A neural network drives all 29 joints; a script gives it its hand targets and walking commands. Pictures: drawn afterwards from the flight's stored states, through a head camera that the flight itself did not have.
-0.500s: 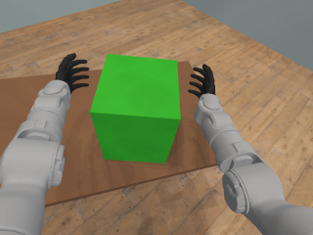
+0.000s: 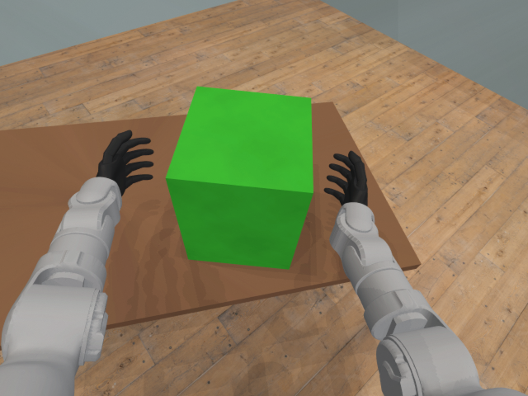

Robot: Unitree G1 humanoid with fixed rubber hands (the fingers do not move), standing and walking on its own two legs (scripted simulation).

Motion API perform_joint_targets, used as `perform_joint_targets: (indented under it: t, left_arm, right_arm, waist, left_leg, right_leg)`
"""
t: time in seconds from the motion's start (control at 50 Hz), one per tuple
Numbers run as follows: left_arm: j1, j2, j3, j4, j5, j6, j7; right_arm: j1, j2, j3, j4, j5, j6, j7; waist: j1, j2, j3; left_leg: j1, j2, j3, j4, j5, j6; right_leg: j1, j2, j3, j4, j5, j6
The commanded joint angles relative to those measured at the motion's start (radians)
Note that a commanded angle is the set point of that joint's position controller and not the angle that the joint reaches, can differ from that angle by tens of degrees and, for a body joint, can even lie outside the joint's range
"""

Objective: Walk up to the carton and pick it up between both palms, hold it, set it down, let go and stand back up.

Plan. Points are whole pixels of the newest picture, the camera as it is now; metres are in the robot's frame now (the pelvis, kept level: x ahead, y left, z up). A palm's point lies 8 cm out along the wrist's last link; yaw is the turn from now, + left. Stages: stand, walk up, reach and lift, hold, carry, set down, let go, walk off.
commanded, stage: set down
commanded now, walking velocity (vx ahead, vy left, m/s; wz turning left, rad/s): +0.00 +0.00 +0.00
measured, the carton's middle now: (245, 183) +0.46 +0.02 +0.01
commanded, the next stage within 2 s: let go in 1.96 s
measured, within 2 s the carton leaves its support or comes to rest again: neither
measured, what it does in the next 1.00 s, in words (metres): stands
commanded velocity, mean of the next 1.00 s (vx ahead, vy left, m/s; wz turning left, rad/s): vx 0.00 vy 0.00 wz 0.00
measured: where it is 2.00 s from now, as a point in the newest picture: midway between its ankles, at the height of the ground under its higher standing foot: outside the picture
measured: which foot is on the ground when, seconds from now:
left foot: down 0.00-1.00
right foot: down 0.00-1.00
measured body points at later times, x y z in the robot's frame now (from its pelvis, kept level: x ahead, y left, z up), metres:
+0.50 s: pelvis +0.00 +0.00 +0.00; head +0.04 +0.04 +0.45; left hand +0.38 +0.25 +0.02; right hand +0.33 -0.14 +0.02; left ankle +0.03 +0.10 -0.74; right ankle +0.02 -0.15 -0.74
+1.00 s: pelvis +0.00 +0.00 +0.00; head +0.03 +0.03 +0.44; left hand +0.29 +0.26 -0.01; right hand +0.27 -0.13 -0.02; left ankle +0.03 +0.10 -0.74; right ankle +0.02 -0.15 -0.74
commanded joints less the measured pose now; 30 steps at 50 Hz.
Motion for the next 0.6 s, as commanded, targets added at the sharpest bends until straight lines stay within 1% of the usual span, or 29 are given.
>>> perform_joint_targets:
  t: [0.0, 0.02, 0.04, 0.06, 0.08, 0.1, 0.12, 0.14, 0.16, 0.18, 0.2, 0.22, 0.24, 0.26, 0.28, 0.3, 0.32, 0.34, 0.38, 0.4, 0.42, 0.44, 0.46, 0.48, 0.5, 0.52, 0.54, 0.56, 0.58]
  left_arm:
    - [-0.277, 0.159, 0.079, -0.273, 0.028, -0.064, -0.012]
    - [-0.323, 0.193, 0.109, -0.300, 0.026, -0.068, -0.013]
    - [-0.320, 0.199, 0.093, -0.344, 0.026, -0.066, -0.017]
    - [-0.337, 0.205, 0.125, -0.290, 0.043, -0.052, -0.015]
    - [-0.236, 0.148, 0.085, -0.350, 0.035, -0.047, -0.023]
    - [-0.322, 0.187, 0.101, -0.357, 0.045, -0.042, -0.024]
    - [-0.171, 0.160, 0.086, -0.343, 0.049, -0.047, -0.029]
    - [-0.213, 0.178, 0.113, -0.381, 0.027, -0.059, -0.026]
    - [-0.258, 0.199, 0.100, -0.349, 0.021, -0.059, -0.025]
    - [-0.065, 0.149, 0.109, -0.368, 0.042, -0.068, -0.031]
    - [-0.230, 0.182, 0.111, -0.431, 0.013, -0.066, -0.026]
    - [-0.084, 0.169, 0.110, -0.424, 0.038, -0.067, -0.026]
    - [-0.217, 0.184, 0.094, -0.387, 0.013, -0.054, -0.036]
    - [-0.106, 0.175, 0.082, -0.406, 0.006, -0.050, -0.043]
    - [-0.106, 0.160, 0.078, -0.423, 0.009, -0.051, -0.046]
    - [-0.049, 0.168, 0.106, -0.437, 0.012, -0.068, -0.041]
    - [-0.118, 0.162, 0.094, -0.499, -0.012, -0.073, -0.041]
    - [-0.007, 0.147, 0.101, -0.447, 0.037, -0.069, -0.043]
    - [-0.056, 0.161, 0.112, -0.498, 0.033, -0.064, -0.048]
    - [0.075, 0.149, 0.117, -0.529, 0.048, -0.072, -0.052]
    - [-0.067, 0.159, 0.094, -0.533, 0.029, -0.082, -0.048]
    - [0.088, 0.102, 0.108, -0.488, 0.052, -0.077, -0.053]
    - [-0.022, 0.178, 0.124, -0.564, 0.026, -0.086, -0.054]
    - [0.099, 0.108, 0.113, -0.523, 0.057, -0.085, -0.051]
    - [0.129, 0.117, 0.107, -0.538, 0.049, -0.099, -0.061]
    - [0.061, 0.155, 0.139, -0.575, 0.049, -0.092, -0.056]
    - [0.092, 0.142, 0.127, -0.557, 0.044, -0.095, -0.054]
    - [0.091, 0.138, 0.133, -0.570, 0.037, -0.092, -0.057]
    - [0.094, 0.166, 0.142, -0.568, 0.043, -0.098, -0.060]
  right_arm:
    - [-0.236, -0.040, 0.050, -0.293, -0.011, -0.103, -0.001]
    - [-0.292, -0.059, 0.027, -0.328, -0.022, -0.105, -0.001]
    - [-0.233, -0.048, 0.009, -0.305, -0.034, -0.116, -0.011]
    - [-0.270, -0.069, 0.012, -0.255, -0.029, -0.105, -0.018]
    - [-0.147, -0.044, 0.024, -0.254, -0.031, -0.105, -0.015]
    - [-0.228, -0.053, 0.027, -0.262, -0.028, -0.096, -0.016]
    - [-0.107, -0.025, 0.053, -0.259, -0.010, -0.108, -0.011]
    - [-0.168, -0.025, 0.057, -0.342, -0.018, -0.123, -0.007]
    - [-0.223, -0.026, 0.058, -0.344, -0.017, -0.119, -0.011]
    - [-0.031, -0.006, 0.086, -0.319, -0.007, -0.138, -0.015]
    - [-0.190, -0.029, 0.065, -0.374, -0.009, -0.142, -0.014]
    - [-0.040, -0.018, 0.079, -0.341, 0.000, -0.147, -0.018]
    - [-0.148, -0.023, 0.053, -0.336, -0.027, -0.137, -0.027]
    - [-0.048, -0.039, 0.061, -0.314, -0.016, -0.133, -0.027]
    - [-0.068, -0.025, 0.046, -0.316, -0.031, -0.142, -0.029]
    - [-0.027, -0.039, 0.028, -0.342, -0.015, -0.164, -0.029]
    - [-0.060, -0.014, 0.057, -0.388, -0.001, -0.176, -0.037]
    - [0.009, -0.010, 0.067, -0.336, -0.002, -0.192, -0.031]
    - [-0.020, -0.019, 0.057, -0.332, -0.002, -0.202, -0.020]
    - [0.121, -0.019, 0.051, -0.336, -0.021, -0.220, -0.019]
    - [-0.040, -0.022, 0.058, -0.354, -0.006, -0.221, -0.022]
    - [0.140, 0.012, 0.092, -0.298, -0.012, -0.223, -0.016]
    - [-0.011, -0.012, 0.059, -0.400, -0.023, -0.234, -0.020]
    - [0.095, -0.012, 0.083, -0.317, -0.032, -0.233, -0.015]
    - [0.169, 0.023, 0.100, -0.324, -0.021, -0.244, -0.018]
    - [0.050, -0.015, 0.074, -0.398, -0.024, -0.259, -0.019]
    - [0.098, 0.006, 0.106, -0.354, -0.022, -0.251, -0.010]
    - [0.122, -0.009, 0.079, -0.371, -0.056, -0.243, -0.012]
    - [0.070, -0.010, 0.078, -0.400, -0.043, -0.248, -0.013]
  waist:
    - [0.011, 0.170, -0.549]
    - [0.036, 0.170, -0.551]
    - [-0.004, 0.173, -0.517]
    - [0.029, 0.172, -0.457]
    - [0.001, 0.181, -0.438]
    - [0.031, 0.201, -0.427]
    - [0.024, 0.193, -0.425]
    - [0.050, 0.152, -0.460]
    - [0.038, 0.145, -0.483]
    - [0.028, 0.123, -0.432]
    - [0.056, 0.161, -0.496]
    - [0.042, 0.176, -0.427]
    - [0.029, 0.145, -0.430]
    - [-0.001, 0.137, -0.412]
    - [0.004, 0.171, -0.367]
    - [0.034, 0.143, -0.386]
    - [0.037, 0.158, -0.425]
    - [0.042, 0.196, -0.365]
    - [0.045, 0.222, -0.402]
    - [0.040, 0.200, -0.364]
    - [0.041, 0.195, -0.449]
    - [0.038, 0.164, -0.343]
    - [0.055, 0.192, -0.411]
    - [0.034, 0.184, -0.341]
    - [0.048, 0.178, -0.337]
    - [0.081, 0.198, -0.380]
    - [0.068, 0.173, -0.314]
    - [0.040, 0.143, -0.314]
    - [0.072, 0.161, -0.338]
  left_leg:
    - [0.355, -0.032, 0.031, -0.002, 0.366, -0.064]
    - [0.321, -0.030, 0.037, -0.012, 0.358, -0.066]
    - [0.336, -0.036, 0.050, -0.012, 0.350, -0.074]
    - [0.305, -0.031, 0.041, -0.021, 0.288, -0.065]
    - [0.321, -0.027, 0.036, -0.020, 0.306, -0.068]
    - [0.304, -0.025, 0.036, -0.032, 0.272, -0.068]
    - [0.322, -0.020, 0.038, -0.011, 0.282, -0.070]
    - [0.299, -0.030, 0.029, -0.017, 0.279, -0.058]
    - [0.267, -0.030, 0.036, -0.005, 0.235, -0.044]
    - [0.320, -0.028, 0.032, -0.007, 0.282, -0.050]
    - [0.292, -0.030, 0.041, -0.005, 0.293, -0.050]
    - [0.322, -0.025, 0.024, -0.003, 0.319, -0.057]
    - [0.306, -0.022, 0.039, -0.002, 0.284, -0.056]
    - [0.320, -0.024, 0.026, -0.003, 0.283, -0.053]
    - [0.318, -0.023, 0.025, -0.011, 0.287, -0.062]
    - [0.321, -0.014, 0.018, 0.003, 0.310, -0.071]
    - [0.324, -0.021, 0.028, 0.013, 0.313, -0.069]
    - [0.329, -0.012, 0.017, 0.002, 0.347, -0.083]
    - [0.326, -0.013, 0.013, 0.010, 0.337, -0.088]
    - [0.338, -0.009, -0.005, -0.001, 0.331, -0.082]
    - [0.331, -0.013, 0.011, 0.025, 0.325, -0.073]
    - [0.342, -0.009, -0.003, 0.008, 0.349, -0.074]
    - [0.321, -0.013, 0.011, 0.011, 0.317, -0.072]
    - [0.330, -0.018, -0.002, -0.002, 0.293, -0.066]
    - [0.339, -0.013, 0.010, 0.014, 0.296, -0.068]
    - [0.330, -0.016, 0.010, 0.013, 0.320, -0.072]
    - [0.310, -0.012, -0.010, -0.001, 0.251, -0.062]
    - [0.322, -0.002, -0.014, -0.007, 0.255, -0.069]
    - [0.295, -0.008, -0.011, -0.009, 0.204, -0.057]
  right_leg:
    - [0.175, 0.052, -0.036, -0.004, 0.231, -0.048]
    - [0.163, 0.044, -0.029, 0.003, 0.223, -0.046]
    - [0.148, 0.037, -0.032, -0.003, 0.233, -0.037]
    - [0.141, 0.036, -0.022, -0.002, 0.169, -0.035]
    - [0.156, 0.047, -0.034, -0.021, 0.176, -0.044]
    - [0.155, 0.040, -0.026, -0.021, 0.138, -0.046]
    - [0.162, 0.040, -0.027, -0.015, 0.155, -0.051]
    - [0.160, 0.038, -0.027, -0.004, 0.140, -0.039]
    - [0.148, 0.036, -0.022, 0.004, 0.116, -0.039]
    - [0.185, 0.041, -0.022, -0.005, 0.184, -0.037]
    - [0.154, 0.041, -0.025, 0.010, 0.161, -0.037]
    - [0.169, 0.048, -0.031, -0.005, 0.174, -0.043]
    - [0.143, 0.041, -0.024, -0.002, 0.134, -0.043]
    - [0.148, 0.045, -0.028, -0.012, 0.150, -0.042]
    - [0.130, 0.042, -0.034, -0.013, 0.119, -0.044]
    - [0.135, 0.042, -0.027, -0.012, 0.140, -0.043]
    - [0.126, 0.041, -0.028, -0.001, 0.146, -0.043]
    - [0.147, 0.041, -0.013, -0.001, 0.172, -0.056]
    - [0.129, 0.053, -0.025, -0.006, 0.123, -0.056]
    - [0.146, 0.051, -0.026, -0.013, 0.132, -0.055]
    - [0.112, 0.046, -0.026, 0.008, 0.117, -0.054]
    - [0.143, 0.047, -0.025, -0.002, 0.151, -0.055]
    - [0.106, 0.039, -0.022, 0.004, 0.108, -0.049]
    - [0.111, 0.048, -0.029, -0.018, 0.091, -0.048]
    - [0.127, 0.038, -0.022, -0.003, 0.102, -0.055]
    - [0.111, 0.037, -0.018, -0.003, 0.113, -0.050]
    - [0.111, 0.040, -0.017, 0.002, 0.065, -0.046]
    - [0.122, 0.044, -0.025, -0.001, 0.077, -0.053]
    - [0.120, 0.037, -0.011, 0.006, 0.041, -0.046]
